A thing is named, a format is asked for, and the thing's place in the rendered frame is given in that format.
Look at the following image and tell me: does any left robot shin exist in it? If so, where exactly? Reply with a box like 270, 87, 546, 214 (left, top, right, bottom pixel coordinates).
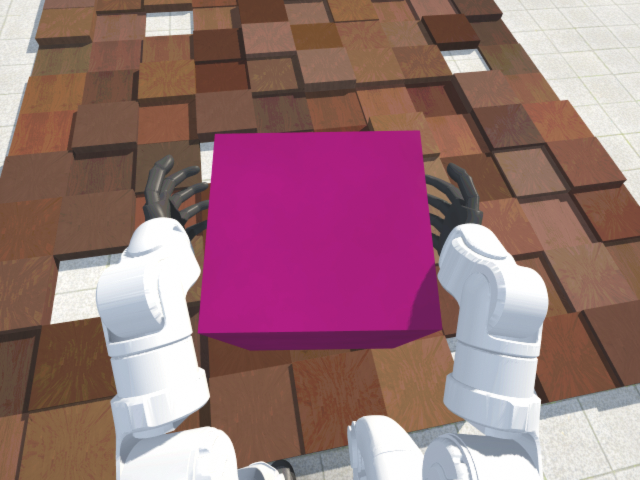
249, 462, 276, 471

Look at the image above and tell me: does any left robot hand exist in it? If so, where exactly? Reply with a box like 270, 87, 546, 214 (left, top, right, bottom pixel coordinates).
143, 155, 209, 241

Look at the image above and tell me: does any right robot hand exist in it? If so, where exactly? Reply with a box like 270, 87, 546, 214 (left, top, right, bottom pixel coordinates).
425, 163, 483, 257

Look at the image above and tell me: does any right robot upper arm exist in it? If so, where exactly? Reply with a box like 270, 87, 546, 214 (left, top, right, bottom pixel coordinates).
422, 433, 540, 480

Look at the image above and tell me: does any carton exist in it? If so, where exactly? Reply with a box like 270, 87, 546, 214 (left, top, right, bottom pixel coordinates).
198, 130, 442, 351

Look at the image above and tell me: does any right robot forearm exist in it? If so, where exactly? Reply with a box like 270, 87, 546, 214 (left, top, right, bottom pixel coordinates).
437, 224, 548, 480

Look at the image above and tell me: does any left robot forearm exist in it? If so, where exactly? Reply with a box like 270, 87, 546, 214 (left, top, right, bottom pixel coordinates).
96, 217, 210, 480

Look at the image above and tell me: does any robot right thigh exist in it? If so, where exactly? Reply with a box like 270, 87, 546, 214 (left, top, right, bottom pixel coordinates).
347, 415, 424, 480

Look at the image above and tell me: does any left robot upper arm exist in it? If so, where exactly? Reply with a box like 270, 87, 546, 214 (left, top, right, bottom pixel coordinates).
120, 426, 239, 480

